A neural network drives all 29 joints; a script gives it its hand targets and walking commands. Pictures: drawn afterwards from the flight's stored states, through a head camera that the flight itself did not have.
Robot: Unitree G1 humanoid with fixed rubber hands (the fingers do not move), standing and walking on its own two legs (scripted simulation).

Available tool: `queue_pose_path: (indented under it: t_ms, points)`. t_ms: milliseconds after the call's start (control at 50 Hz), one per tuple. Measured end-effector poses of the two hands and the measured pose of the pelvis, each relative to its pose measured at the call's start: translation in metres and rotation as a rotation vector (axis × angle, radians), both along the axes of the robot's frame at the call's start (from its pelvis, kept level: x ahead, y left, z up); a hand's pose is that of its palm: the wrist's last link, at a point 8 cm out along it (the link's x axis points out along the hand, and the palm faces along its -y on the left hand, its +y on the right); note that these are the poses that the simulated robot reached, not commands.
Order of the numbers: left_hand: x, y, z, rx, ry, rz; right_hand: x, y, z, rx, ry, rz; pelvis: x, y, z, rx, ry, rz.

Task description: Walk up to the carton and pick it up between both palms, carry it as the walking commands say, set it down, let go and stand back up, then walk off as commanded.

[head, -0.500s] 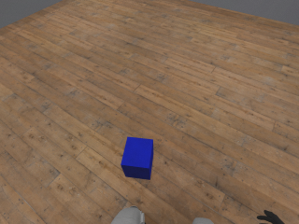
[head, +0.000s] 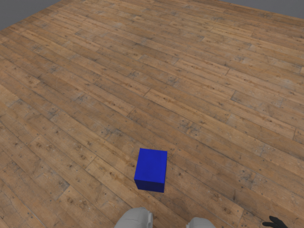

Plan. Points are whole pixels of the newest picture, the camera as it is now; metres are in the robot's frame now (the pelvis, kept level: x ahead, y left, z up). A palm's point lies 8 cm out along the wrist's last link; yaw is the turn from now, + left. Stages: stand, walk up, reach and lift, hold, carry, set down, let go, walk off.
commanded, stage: walk up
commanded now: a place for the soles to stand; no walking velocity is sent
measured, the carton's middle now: (152, 170) +0.47 +0.06 -0.64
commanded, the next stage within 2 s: none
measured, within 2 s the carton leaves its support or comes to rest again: neither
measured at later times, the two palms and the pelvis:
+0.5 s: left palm out of the picture +0.10 +0.47 -0.08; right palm out of the picture +0.10 -0.19 -0.10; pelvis +0.03 +0.13 +0.00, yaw -3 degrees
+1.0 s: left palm out of the picture +0.11 +0.50 -0.09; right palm (224, 225) +0.14 -0.17 -0.11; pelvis +0.07 +0.16 -0.01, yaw -4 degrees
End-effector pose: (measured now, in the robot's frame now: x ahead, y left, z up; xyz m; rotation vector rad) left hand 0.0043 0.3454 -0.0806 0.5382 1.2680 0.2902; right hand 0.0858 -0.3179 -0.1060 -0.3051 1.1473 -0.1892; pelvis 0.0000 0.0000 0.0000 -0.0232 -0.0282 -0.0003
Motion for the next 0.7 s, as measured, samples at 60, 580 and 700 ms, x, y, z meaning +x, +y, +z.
queue_pose_path:
  t_ms: [60,580,700]
  points:
    - [0.004,0.016,0.0,0.006,-0.016,0.009,0.014,0.018,0.0,0.005,-0.014,0.017,0.008,0.016,-0.001,-0.005,-0.008,0.012]
    - [0.087,0.136,-0.003,0.017,-0.025,-0.059,0.012,0.131,-0.003,-0.018,-0.013,-0.069,0.033,0.138,-0.002,0.001,-0.017,-0.064]
    - [0.09,0.136,-0.001,0.031,-0.005,-0.073,0.004,0.13,-0.009,-0.006,-0.006,-0.094,0.033,0.137,-0.004,0.015,-0.014,-0.087]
